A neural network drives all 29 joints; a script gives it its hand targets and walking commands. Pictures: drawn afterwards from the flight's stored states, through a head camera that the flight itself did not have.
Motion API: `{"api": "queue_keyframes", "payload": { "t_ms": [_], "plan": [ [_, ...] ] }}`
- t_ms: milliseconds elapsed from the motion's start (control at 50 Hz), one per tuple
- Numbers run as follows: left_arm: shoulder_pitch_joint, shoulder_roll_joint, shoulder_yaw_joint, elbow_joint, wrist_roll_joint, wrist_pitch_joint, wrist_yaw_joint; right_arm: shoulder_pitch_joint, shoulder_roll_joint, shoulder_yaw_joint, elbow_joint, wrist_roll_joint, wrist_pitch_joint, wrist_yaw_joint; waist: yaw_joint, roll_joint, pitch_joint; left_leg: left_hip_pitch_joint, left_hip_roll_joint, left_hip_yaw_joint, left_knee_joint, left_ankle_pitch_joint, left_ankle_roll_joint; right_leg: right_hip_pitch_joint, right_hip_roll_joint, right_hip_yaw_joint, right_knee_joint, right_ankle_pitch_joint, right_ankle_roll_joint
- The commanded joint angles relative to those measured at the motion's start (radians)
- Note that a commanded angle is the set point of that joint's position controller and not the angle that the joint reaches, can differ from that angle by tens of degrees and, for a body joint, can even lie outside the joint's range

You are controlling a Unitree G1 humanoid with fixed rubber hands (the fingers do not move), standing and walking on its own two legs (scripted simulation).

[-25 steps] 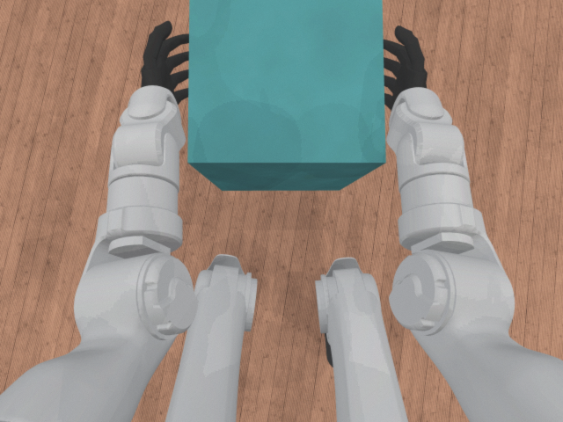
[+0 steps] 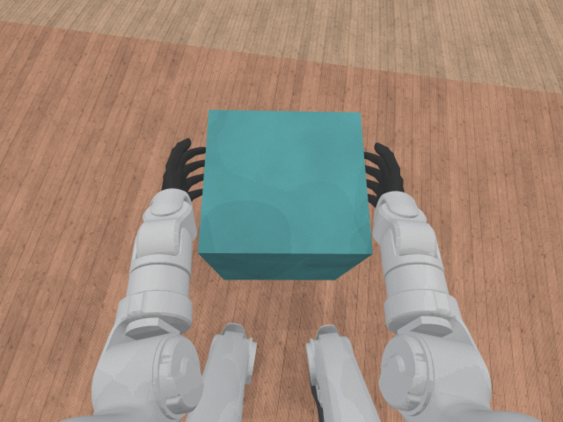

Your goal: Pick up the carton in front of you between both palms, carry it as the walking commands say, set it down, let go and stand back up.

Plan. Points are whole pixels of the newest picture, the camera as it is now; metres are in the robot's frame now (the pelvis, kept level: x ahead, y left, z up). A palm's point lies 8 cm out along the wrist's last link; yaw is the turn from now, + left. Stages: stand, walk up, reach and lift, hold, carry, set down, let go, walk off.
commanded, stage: reach and lift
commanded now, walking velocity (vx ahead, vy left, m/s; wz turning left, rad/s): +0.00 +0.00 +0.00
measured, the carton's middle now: (281, 208) +0.45 +0.01 -0.11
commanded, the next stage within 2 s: hold in 1.76 s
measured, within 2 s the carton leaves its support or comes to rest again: neither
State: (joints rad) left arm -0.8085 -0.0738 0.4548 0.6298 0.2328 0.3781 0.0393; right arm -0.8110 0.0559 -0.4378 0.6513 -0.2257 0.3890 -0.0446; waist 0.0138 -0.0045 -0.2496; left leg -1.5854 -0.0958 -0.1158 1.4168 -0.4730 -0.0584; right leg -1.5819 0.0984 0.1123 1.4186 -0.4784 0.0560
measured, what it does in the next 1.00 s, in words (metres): rises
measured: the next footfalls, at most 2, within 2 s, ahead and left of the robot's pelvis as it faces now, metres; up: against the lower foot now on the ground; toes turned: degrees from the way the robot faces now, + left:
none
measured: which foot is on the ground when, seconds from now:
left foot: down 0.00-1.00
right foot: down 0.00-1.00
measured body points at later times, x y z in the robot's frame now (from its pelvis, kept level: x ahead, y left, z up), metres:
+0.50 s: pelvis +0.05 +0.00 +0.13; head +0.11 +0.00 +0.58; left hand +0.40 +0.15 +0.11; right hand +0.40 -0.15 +0.11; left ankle +0.08 +0.13 -0.56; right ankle +0.08 -0.13 -0.56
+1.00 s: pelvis +0.05 +0.00 +0.17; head +0.02 +0.00 +0.62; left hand +0.36 +0.15 +0.19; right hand +0.36 -0.15 +0.19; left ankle +0.08 +0.13 -0.56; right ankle +0.08 -0.13 -0.56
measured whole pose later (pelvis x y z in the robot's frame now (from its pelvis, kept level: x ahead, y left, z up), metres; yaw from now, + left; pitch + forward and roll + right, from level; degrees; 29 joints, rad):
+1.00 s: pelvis +0.05 +0.00 +0.17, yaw +0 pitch -3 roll +0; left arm -0.33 -0.17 0.31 0.42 0.30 0.60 0.00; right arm -0.32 0.16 -0.31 0.43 -0.30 0.61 0.00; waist 0.00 0.00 -0.03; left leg -0.20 -0.04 -0.14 0.48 -0.23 -0.02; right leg -0.20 0.04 0.15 0.48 -0.23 0.02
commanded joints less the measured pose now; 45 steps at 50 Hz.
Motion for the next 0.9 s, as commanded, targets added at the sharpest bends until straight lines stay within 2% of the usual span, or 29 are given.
{"api": "queue_keyframes", "payload": {
  "t_ms": [0, 140, 260, 440, 540, 680, 820, 880],
  "plan": [
    [-0.493, -1.095, -0.581, 0.066, -0.162, -0.009, -0.257, -0.538, 1.096, 0.569, 0.024, 0.165, -0.034, 0.260, 0.004, -0.006, -0.744, 0.607, -0.070, 0.136, -0.259, 0.257, 0.025, 0.575, 0.068, -0.130, -0.267, 0.237, -0.025],
    [-0.366, -1.110, -0.638, 0.023, -0.169, -0.028, -0.255, -0.411, 1.120, 0.631, -0.031, 0.173, -0.055, 0.251, 0.002, -0.006, -0.662, 0.770, -0.057, 0.104, -0.394, 0.297, 0.032, 0.759, 0.056, -0.095, -0.403, 0.287, -0.033],
    [-0.222, -1.099, -0.650, 0.022, -0.151, -0.017, -0.256, -0.262, 1.111, 0.645, -0.034, 0.162, -0.043, 0.249, 0.000, -0.002, -0.520, 0.911, -0.045, 0.075, -0.532, 0.319, 0.042, 0.898, 0.041, -0.066, -0.538, 0.313, -0.039],
    [-0.031, -1.096, -0.714, -0.060, -0.162, 0.013, -0.256, -0.078, 1.104, 0.711, -0.117, 0.173, -0.013, 0.250, -0.006, -0.003, -0.377, 1.183, -0.029, 0.043, -0.741, 0.505, 0.038, 1.166, 0.024, -0.037, -0.749, 0.501, -0.040],
    [0.049, -1.084, -0.758, -0.120, -0.178, 0.062, -0.258, -0.003, 1.091, 0.754, -0.182, 0.191, 0.035, 0.252, -0.005, -0.001, -0.269, 1.316, -0.018, 0.037, -0.857, 0.539, 0.036, 1.305, 0.016, -0.028, -0.866, 0.533, -0.038],
    [0.128, -1.079, -0.785, -0.202, -0.187, 0.160, -0.271, 0.063, 1.070, 0.785, -0.260, 0.203, 0.138, 0.270, -0.010, 0.009, -0.108, 1.436, -0.003, 0.039, -0.980, 0.494, 0.036, 1.421, 0.001, -0.035, -0.995, 0.477, -0.039],
    [0.038, -1.060, -0.700, -0.163, -0.157, 0.210, -0.293, -0.003, 1.043, 0.678, -0.217, 0.159, 0.191, 0.296, -0.017, 0.014, 0.087, 1.413, 0.010, 0.049, -1.043, 0.256, 0.047, 1.387, -0.006, -0.053, -1.042, 0.244, -0.053],
    [-0.030, -1.075, -0.686, -0.153, -0.158, 0.209, -0.303, -0.069, 1.059, 0.666, -0.209, 0.155, 0.189, 0.308, -0.014, 0.014, 0.075, 1.411, 0.014, 0.054, -1.039, 0.212, 0.052, 1.388, -0.008, -0.057, -1.036, 0.202, -0.058]
  ]
}}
